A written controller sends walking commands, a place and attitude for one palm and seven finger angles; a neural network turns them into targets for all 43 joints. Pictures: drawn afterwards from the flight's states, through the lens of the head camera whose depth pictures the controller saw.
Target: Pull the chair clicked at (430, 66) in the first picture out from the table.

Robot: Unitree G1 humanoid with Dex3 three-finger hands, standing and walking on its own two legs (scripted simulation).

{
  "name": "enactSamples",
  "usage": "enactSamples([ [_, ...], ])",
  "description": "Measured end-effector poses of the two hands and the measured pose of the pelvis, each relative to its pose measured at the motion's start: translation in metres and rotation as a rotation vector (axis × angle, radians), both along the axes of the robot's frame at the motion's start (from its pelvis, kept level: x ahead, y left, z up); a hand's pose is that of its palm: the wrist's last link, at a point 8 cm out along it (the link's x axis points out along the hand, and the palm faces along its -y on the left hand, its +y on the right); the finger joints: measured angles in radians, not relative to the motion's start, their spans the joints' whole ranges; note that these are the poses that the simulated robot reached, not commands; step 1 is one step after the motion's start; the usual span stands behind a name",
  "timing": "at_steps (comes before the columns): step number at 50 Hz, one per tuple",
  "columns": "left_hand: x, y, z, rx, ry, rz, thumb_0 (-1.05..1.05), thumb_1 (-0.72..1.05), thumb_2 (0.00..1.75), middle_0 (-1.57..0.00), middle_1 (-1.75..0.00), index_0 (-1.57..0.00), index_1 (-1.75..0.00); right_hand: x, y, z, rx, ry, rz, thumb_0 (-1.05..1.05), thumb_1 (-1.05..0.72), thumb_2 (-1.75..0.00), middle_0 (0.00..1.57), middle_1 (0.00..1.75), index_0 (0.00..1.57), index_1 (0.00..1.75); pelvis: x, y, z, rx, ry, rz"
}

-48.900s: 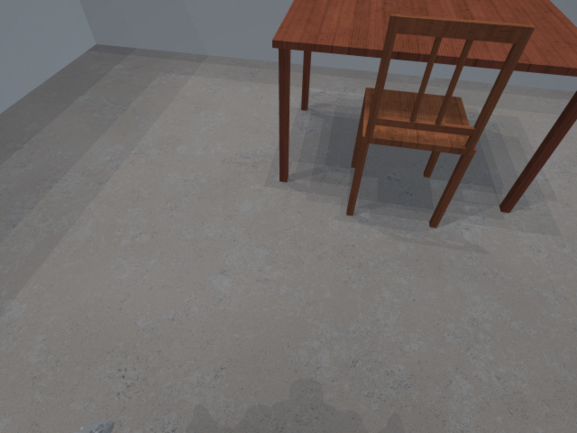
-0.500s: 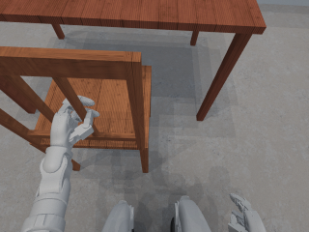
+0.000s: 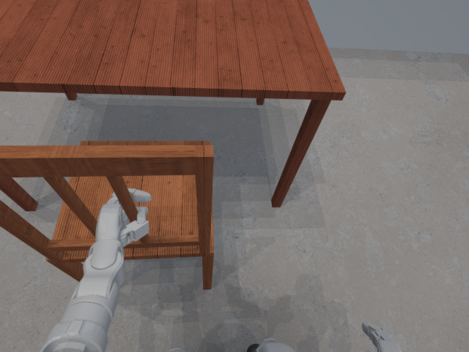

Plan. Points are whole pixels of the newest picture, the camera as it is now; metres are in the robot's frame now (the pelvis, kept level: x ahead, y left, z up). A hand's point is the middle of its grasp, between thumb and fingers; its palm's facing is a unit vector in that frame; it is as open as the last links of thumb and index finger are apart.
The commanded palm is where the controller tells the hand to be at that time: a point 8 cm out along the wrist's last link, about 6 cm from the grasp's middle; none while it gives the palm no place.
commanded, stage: step backward, pulling the chair out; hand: left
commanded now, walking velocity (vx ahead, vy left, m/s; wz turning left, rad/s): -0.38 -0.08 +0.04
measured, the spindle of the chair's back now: (83, 214) +0.37 +0.29 -0.06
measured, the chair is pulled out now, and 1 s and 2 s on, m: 0.20 0.30 0.33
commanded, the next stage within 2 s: none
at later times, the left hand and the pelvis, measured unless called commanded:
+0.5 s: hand (154, 255) +0.29 +0.14 -0.05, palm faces +0.13 -0.98 -0.15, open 4.9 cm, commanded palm +0.25 +0.19 -0.05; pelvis -0.05 -0.02 +0.01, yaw +1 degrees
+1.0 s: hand (159, 275) +0.26 +0.13 -0.05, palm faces +0.12 -0.98 -0.18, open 4.9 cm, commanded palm +0.23 +0.17 -0.05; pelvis -0.07 -0.02 +0.01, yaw +1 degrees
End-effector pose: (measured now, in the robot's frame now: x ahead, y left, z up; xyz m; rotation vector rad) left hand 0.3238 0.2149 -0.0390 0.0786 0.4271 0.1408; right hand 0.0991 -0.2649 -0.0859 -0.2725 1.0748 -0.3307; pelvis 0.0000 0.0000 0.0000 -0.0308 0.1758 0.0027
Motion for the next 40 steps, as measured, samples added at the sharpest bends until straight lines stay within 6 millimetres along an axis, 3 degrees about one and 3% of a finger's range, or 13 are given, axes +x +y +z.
enactSamples([
  [11,-0.029,-0.009,0.002,0.006,0.026,0.002,0.03,0.8,0.82,-0.23,-1.01,-0.46,-1.45,-0.032,-0.001,-0.008,0.051,0.025,-0.036,0.01,-0.9,-0.89,0.2,0.3,0.2,0.3,-0.01,-0.008,0.007,0.005,-0.062,-0.027],
  [18,-0.043,-0.019,0.003,0.023,0.029,0.025,0.03,0.78,0.83,-0.26,-1.0,-0.48,-1.45,-0.04,-0.007,-0.015,0.065,0.032,-0.026,0.01,-0.9,-0.89,0.2,0.3,0.2,0.3,-0.028,-0.017,0.006,0.018,-0.061,-0.004],
  [27,-0.065,-0.029,0.003,0.041,0.034,0.002,0.02,0.78,0.82,-0.26,-1.0,-0.48,-1.45,-0.053,-0.015,-0.011,0.044,-0.002,-0.025,0.01,-0.9,-0.89,0.2,0.3,0.2,0.3,-0.052,-0.016,0.006,0.027,-0.082,0.006],
  [40,-0.092,-0.039,0.004,0.059,0.037,0.013,0.01,0.77,0.82,-0.27,-1.03,-0.48,-1.45,-0.071,-0.013,-0.026,0.094,-0.015,0.006,0.01,-0.9,-0.89,0.2,0.3,0.2,0.3,-0.065,-0.027,0.002,0.038,-0.113,0.005],
])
